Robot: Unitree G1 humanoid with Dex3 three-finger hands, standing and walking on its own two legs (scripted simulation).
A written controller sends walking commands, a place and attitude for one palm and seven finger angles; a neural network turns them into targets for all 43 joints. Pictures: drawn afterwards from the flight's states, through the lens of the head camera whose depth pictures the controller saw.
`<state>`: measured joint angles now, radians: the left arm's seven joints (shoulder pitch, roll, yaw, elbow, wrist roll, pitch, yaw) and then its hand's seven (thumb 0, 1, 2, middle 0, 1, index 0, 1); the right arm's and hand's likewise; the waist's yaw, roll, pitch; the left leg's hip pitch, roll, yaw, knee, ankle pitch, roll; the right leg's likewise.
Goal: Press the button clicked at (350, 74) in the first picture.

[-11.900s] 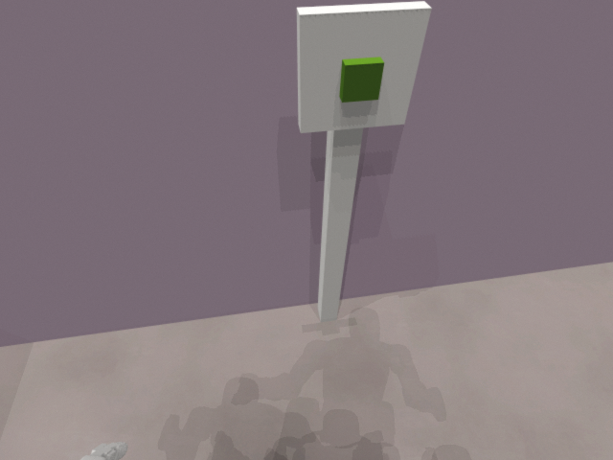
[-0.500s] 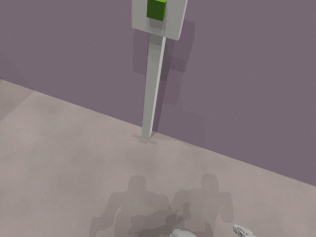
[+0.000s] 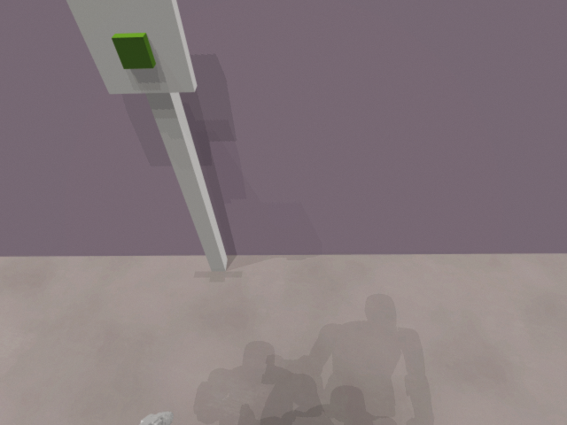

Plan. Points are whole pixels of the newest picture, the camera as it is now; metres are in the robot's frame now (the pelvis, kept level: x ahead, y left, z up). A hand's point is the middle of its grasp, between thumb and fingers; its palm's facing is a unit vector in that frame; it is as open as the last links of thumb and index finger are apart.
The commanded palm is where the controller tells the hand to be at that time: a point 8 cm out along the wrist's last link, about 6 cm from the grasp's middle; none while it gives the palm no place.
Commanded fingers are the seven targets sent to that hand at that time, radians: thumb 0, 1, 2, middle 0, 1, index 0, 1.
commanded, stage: take the last steps up to it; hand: left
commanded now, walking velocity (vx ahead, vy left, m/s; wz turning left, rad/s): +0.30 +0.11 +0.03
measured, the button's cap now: (135, 50) +0.79 +0.31 +0.17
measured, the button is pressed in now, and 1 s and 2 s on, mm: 0 0 0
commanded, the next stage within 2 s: come to a stop and stand still in 0.76 s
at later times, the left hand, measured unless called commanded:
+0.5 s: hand out of the picture +0.04 +0.26 -0.19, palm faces +0.07 -0.99 -0.16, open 7.3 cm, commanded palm none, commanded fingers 0.00 0.90 0.90 -0.20 -0.30 -0.20 -0.30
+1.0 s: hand (184, 285) +0.42 +0.23 -0.17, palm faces -0.09 -0.98 -0.17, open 7.3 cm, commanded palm none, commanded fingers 0.00 0.90 0.90 -0.20 -0.30 -0.20 -0.30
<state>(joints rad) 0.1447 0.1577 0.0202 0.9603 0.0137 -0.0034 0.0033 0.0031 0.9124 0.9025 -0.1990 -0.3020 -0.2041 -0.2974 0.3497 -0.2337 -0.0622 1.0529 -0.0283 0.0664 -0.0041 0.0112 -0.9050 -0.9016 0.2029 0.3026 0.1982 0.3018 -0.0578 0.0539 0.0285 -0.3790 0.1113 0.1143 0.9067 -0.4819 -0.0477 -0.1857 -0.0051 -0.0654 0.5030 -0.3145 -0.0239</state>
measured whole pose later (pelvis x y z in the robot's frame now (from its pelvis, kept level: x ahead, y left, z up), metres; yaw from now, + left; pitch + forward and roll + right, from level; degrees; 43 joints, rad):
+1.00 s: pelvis +0.30 +0.08 -0.01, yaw -2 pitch -1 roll +0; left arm 0.08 0.13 0.02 1.02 0.02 -0.05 0.02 0.00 0.91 0.90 -0.20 -0.30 -0.20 -0.30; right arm 0.49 -0.07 -0.02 1.19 0.00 -0.02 -0.03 0.01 -0.90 -0.90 0.21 0.30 0.20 0.30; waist -0.07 0.01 0.08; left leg -0.09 0.04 0.15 0.76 -0.51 -0.01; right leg -0.38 -0.02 -0.15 0.60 -0.17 -0.06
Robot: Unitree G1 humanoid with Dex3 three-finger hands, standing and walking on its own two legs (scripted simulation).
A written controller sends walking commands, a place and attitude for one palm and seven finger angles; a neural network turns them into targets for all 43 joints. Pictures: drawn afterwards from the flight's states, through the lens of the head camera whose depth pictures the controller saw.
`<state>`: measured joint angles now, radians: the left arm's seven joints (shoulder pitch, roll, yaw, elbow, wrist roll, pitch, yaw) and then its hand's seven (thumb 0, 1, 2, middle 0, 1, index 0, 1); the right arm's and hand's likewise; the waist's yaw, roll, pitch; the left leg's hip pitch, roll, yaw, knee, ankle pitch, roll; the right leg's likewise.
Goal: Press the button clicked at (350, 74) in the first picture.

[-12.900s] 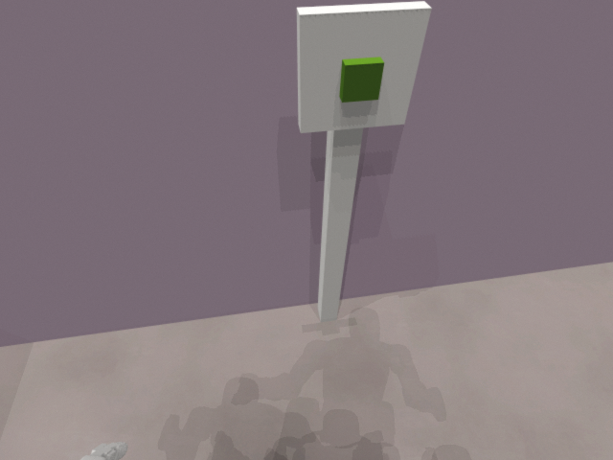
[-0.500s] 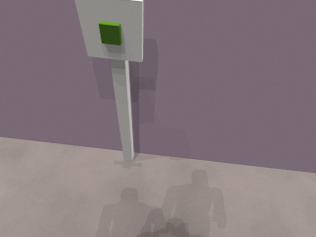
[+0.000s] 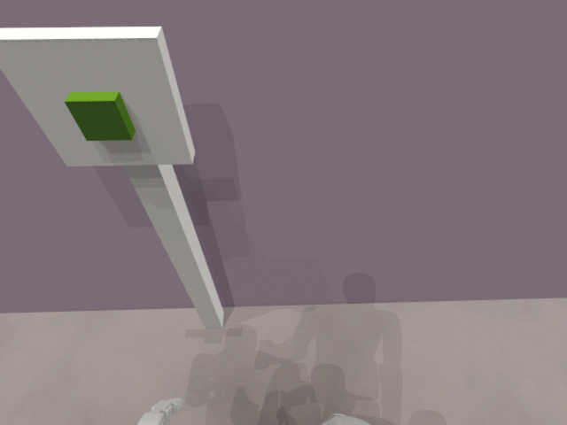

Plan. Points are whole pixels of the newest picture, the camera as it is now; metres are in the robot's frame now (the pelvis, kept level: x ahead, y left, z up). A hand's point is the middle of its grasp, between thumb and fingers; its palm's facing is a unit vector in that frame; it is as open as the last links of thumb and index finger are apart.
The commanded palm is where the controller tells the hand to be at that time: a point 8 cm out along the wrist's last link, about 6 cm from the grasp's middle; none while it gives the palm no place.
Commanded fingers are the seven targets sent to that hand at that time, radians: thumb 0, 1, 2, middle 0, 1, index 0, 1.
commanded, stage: come to a stop and stand still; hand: left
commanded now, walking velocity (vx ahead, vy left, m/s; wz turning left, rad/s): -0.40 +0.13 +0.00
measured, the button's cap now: (103, 115) +0.48 +0.25 +0.18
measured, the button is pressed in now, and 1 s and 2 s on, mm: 0 0 0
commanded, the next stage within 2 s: look again from close up in 1.04 s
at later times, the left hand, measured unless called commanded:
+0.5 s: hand out of the picture +0.03 +0.29 -0.16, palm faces +0.09 -0.96 -0.26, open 7.3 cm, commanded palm none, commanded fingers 0.00 0.90 0.90 -0.20 -0.30 -0.20 -0.30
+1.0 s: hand out of the picture -0.02 +0.32 -0.15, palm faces +0.02 -0.97 -0.25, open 7.3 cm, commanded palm none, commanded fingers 0.00 0.90 0.90 -0.20 -0.30 -0.20 -0.30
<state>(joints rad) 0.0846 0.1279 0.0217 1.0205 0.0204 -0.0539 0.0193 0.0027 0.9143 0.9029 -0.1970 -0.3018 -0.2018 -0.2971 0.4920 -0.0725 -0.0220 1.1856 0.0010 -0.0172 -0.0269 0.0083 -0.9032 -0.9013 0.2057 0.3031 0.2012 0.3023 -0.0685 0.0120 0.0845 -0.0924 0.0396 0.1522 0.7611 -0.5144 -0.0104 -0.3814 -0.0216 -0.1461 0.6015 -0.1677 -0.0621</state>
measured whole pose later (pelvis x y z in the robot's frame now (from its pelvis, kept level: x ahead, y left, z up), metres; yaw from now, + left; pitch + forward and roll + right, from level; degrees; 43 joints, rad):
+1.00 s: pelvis -0.06 +0.11 +0.02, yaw +1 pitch -2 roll +0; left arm 0.27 0.22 0.01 0.98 0.02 0.02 0.02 0.01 0.91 0.90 -0.20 -0.30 -0.21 -0.30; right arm 0.32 -0.23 -0.04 1.02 -0.02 0.02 0.00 0.01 -0.91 -0.90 0.21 0.30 0.20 0.30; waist -0.01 0.00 0.01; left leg -0.23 -0.06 0.10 0.44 -0.18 0.09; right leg -0.27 -0.03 -0.05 0.48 -0.19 -0.01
